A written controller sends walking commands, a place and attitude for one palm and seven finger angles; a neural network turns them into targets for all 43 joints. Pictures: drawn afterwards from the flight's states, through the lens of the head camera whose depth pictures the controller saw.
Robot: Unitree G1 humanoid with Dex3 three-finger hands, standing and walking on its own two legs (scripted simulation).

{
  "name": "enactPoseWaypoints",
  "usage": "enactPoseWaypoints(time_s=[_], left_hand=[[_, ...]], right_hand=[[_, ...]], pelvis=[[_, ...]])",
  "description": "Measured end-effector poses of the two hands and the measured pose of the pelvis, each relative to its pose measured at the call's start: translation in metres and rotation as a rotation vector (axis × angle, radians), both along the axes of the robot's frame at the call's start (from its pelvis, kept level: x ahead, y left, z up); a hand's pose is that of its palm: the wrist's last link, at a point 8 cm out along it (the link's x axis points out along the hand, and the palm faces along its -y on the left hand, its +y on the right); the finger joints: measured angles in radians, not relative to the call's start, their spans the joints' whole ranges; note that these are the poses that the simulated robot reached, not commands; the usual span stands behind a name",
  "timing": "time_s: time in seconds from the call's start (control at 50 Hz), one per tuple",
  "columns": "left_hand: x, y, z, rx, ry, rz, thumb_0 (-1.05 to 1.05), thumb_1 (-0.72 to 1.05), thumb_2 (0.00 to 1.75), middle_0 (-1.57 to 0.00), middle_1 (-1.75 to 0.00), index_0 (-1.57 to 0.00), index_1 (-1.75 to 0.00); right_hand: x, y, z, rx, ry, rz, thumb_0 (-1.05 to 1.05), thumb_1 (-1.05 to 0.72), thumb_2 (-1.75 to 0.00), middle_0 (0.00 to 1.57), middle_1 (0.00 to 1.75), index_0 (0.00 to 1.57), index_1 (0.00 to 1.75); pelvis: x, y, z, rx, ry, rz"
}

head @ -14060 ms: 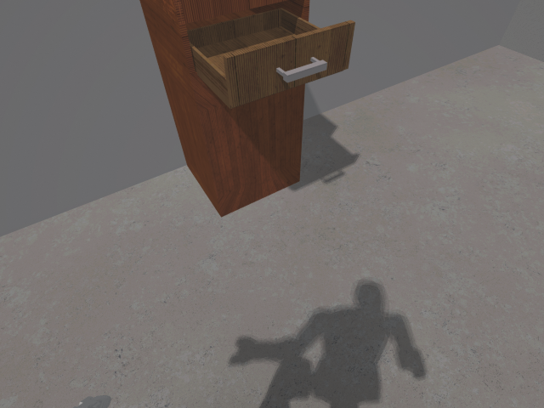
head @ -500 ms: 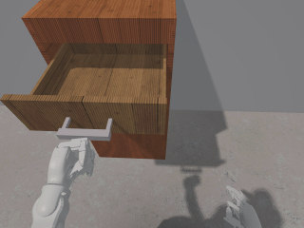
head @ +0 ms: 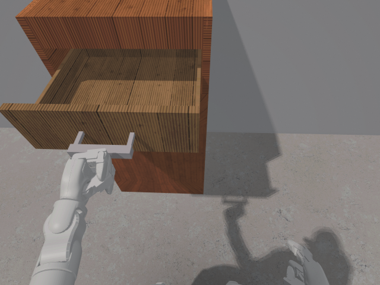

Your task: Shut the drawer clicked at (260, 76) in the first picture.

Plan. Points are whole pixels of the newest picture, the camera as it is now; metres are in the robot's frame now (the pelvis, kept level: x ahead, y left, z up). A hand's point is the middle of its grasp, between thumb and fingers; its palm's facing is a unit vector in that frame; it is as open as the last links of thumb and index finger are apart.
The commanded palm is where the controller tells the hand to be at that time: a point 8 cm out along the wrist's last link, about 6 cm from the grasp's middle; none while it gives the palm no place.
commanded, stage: push the drawer shut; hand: left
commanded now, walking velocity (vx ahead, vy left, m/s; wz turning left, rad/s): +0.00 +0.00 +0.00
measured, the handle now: (103, 143) +0.39 +0.21 +0.07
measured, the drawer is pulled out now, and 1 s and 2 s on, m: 0.22 0.09 0.00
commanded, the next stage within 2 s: none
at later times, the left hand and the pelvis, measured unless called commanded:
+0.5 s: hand (118, 150) +0.38 +0.18 +0.06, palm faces +0.01 -1.00 -0.04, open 3.1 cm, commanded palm +0.36 +0.23 +0.07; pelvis +0.00 +0.01 +0.00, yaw -1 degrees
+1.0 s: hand (123, 125) +0.45 +0.18 +0.06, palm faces +0.00 -1.00 -0.02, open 3.0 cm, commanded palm +0.43 +0.23 +0.07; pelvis +0.00 +0.02 -0.01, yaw -2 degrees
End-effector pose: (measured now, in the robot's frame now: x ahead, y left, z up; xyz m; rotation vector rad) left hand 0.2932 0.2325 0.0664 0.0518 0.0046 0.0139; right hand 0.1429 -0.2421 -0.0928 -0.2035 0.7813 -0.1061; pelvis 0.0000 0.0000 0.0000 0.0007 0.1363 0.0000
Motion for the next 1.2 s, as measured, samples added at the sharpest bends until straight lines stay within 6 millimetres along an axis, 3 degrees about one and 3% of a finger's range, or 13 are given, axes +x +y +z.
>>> enactPoseWaypoints(time_s=[0.68,0.98,1.2], left_hand=[[0.091,0.000,0.000,-0.017,0.015,-0.014,-0.01,0.82,0.91,-1.40,-1.60,-1.40,-1.60],[0.135,0.002,-0.001,-0.033,0.017,-0.018,-0.02,0.80,0.89,-1.40,-1.60,-1.40,-1.60],[0.154,-0.004,0.000,-0.036,0.009,-0.007,0.00,0.85,0.91,-1.40,-1.60,-1.40,-1.60]], right_hand=[[-0.065,-0.004,-0.014,-0.022,0.219,-0.095,0.01,-0.90,-0.90,0.20,0.30,0.20,0.30],[-0.105,-0.001,-0.021,-0.038,0.356,-0.143,0.01,-0.90,-0.90,0.20,0.30,0.20,0.30],[-0.126,0.006,-0.025,-0.023,0.432,-0.176,0.01,-0.90,-0.90,0.20,0.30,0.20,0.30]], pelvis=[[-0.004,0.010,-0.001,-0.002,0.046,-0.019],[-0.003,0.019,-0.006,-0.010,0.102,-0.028],[0.002,0.024,-0.009,-0.014,0.123,-0.037]])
